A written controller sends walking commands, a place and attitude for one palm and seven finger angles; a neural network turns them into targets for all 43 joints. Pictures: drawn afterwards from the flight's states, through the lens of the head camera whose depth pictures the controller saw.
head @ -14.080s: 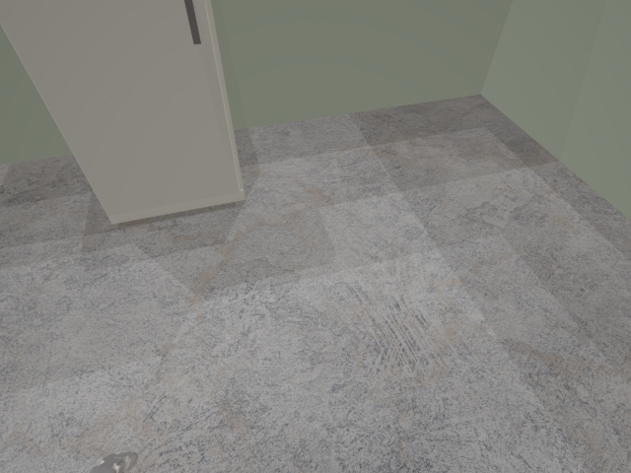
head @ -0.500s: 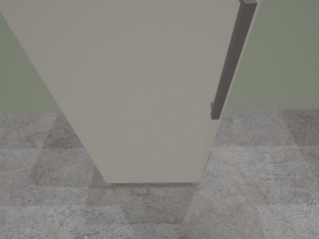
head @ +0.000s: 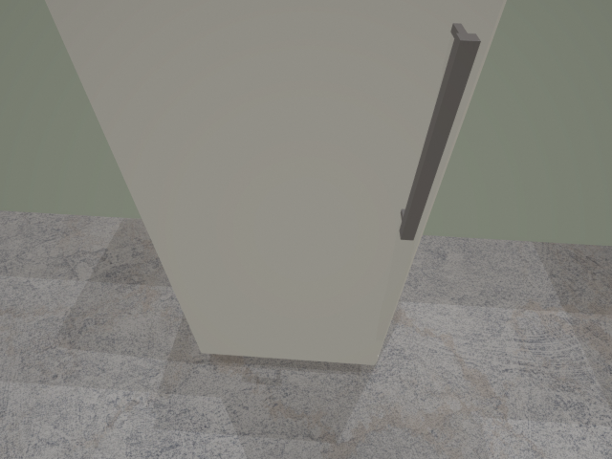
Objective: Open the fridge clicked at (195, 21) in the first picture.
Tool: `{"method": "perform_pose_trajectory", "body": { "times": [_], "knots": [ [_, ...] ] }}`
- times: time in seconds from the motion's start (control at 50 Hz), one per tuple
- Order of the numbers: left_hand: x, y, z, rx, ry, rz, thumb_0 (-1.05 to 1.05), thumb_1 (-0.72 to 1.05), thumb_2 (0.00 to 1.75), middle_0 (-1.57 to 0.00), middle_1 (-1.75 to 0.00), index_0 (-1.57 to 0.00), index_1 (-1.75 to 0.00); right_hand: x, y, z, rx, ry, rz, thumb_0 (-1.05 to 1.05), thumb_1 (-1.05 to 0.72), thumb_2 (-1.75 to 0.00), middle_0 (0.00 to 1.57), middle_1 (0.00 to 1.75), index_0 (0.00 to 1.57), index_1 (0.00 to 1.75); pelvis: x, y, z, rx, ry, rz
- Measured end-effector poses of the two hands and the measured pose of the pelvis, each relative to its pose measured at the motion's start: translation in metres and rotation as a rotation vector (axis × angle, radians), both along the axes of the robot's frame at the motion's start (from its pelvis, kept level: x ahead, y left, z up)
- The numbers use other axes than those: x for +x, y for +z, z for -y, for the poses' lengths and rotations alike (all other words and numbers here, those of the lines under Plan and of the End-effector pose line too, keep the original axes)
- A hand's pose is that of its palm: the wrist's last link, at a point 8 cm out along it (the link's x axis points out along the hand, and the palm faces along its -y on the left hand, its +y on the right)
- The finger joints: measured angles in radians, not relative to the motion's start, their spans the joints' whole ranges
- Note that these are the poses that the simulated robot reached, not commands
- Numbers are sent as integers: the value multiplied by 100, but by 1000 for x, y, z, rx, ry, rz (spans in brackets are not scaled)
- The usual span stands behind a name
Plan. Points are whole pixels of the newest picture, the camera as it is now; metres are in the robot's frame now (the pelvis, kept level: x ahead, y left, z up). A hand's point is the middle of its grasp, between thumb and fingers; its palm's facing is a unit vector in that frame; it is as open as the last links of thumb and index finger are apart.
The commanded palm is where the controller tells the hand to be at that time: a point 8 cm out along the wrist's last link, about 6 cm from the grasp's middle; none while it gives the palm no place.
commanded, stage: come to a stop and stand still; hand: right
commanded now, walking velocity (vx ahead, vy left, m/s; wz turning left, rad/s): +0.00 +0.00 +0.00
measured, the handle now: (427, 149) +0.51 -0.15 +0.16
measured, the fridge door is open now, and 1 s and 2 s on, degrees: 0 0 0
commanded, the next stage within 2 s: look again from close up in 0.44 s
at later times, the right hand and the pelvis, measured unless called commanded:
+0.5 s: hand out of the picture -0.01 -0.18 -0.17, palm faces +0.01 +0.98 -0.22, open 7.3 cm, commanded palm none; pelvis -0.01 -0.01 +0.00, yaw +1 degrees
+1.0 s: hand out of the picture +0.04 -0.18 -0.17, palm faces -0.02 +0.97 -0.22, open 7.3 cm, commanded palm none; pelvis +0.01 +0.01 +0.00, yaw +1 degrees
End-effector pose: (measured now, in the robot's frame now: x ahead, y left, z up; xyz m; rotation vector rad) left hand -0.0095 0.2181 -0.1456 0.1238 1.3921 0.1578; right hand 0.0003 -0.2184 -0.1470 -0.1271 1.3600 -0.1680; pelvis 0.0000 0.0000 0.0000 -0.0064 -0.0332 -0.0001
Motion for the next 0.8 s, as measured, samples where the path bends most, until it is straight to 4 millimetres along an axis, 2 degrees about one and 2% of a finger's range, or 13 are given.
{"method": "perform_pose_trajectory", "body": {
  "times": [0.12, 0.26, 0.4, 0.6, 0.8],
  "knots": [
    [-30, -3, 7, -22, 3, -39, 1, 92, 90, -20, -30, -20, -30, -11, -4, -4, 4, 37, -2, 1, -92, -90, 20, 30, 20, 30, -13, -4, 1, 20, -2, -6],
    [-39, -14, 17, -53, 2, -30, 1, 91, 90, -20, -30, -20, -30, -23, 2, 8, -24, 40, -17, 1, -92, -90, 20, 30, 20, 30, -18, -7, 8, 13, -1, -12],
    [-22, -14, 20, -66, -8, 15, 1, 91, 90, -20, -30, -20, -30, -22, 6, 13, -42, 37, -13, 1, -91, -90, 19, 30, 20, 30, -16, -6, 7, 1, 10, -14],
    [2, -5, -4, -9, -26, 32, 1, 92, 90, -20, -30, -20, -30, -11, 4, 3, -16, 40, -13, 0, -91, -90, 19, 30, 20, 30, -8, -3, 2, -2, 15, -23],
    [29, 4, -22, 37, -37, 65, 1, 91, 90, -20, -30, -20, -30, 12, 1, 1, -6, 57, 9, 0, -91, -90, 20, 30, 20, 30, 2, -1, -5, 1, 19, -19]
  ]
}}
